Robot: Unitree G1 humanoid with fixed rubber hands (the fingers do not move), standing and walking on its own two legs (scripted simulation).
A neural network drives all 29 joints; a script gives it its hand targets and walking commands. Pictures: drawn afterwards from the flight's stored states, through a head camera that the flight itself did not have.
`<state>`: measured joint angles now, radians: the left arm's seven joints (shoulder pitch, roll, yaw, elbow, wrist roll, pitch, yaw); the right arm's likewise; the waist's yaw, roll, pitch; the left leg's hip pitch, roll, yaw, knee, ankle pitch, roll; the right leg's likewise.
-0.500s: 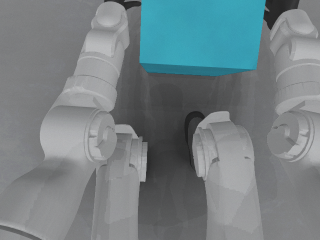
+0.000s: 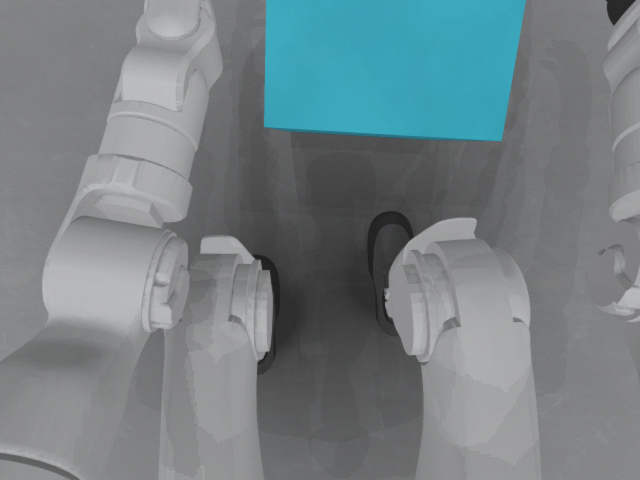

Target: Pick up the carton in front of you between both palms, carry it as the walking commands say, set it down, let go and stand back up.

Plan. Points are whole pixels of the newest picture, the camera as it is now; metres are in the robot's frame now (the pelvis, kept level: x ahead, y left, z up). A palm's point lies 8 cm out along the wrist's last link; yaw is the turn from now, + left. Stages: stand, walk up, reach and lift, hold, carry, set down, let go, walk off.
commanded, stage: set down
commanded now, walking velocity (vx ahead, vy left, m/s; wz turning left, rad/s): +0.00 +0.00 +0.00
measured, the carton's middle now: (375, 43) +0.51 -0.11 -0.25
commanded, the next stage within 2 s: let go in 0.90 s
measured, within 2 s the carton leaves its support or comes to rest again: neither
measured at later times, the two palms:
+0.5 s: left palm out of the picture +0.56 +0.07 +0.01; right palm out of the picture +0.49 -0.32 +0.02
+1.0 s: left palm out of the picture +0.55 +0.07 +0.16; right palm out of the picture +0.48 -0.33 +0.17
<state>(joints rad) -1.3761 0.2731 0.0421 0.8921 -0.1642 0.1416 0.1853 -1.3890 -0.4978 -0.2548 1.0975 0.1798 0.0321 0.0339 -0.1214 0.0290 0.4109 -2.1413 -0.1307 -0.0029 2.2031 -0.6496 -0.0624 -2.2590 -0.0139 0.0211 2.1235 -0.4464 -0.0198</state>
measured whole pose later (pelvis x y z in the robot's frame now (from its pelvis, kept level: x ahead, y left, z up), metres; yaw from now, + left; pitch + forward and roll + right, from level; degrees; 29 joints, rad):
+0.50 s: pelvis +0.03 +0.00 +0.12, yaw -1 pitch +45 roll +4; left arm -1.15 0.18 0.21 0.81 -0.02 0.18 0.16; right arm -1.12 -0.38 -0.32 0.89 0.06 0.13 0.04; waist -0.10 0.04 0.00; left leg -1.95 -0.11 -0.01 1.76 -0.60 -0.04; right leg -2.06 0.03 0.05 1.71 -0.43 0.00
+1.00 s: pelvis +0.06 -0.01 +0.26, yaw -3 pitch +42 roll +3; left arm -0.96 0.12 0.23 0.75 0.06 0.17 0.13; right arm -0.96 -0.34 -0.37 0.86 -0.02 0.11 0.11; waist -0.08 0.03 -0.07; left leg -1.50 -0.08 -0.05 1.20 -0.44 -0.03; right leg -1.59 0.04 0.05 1.15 -0.29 -0.01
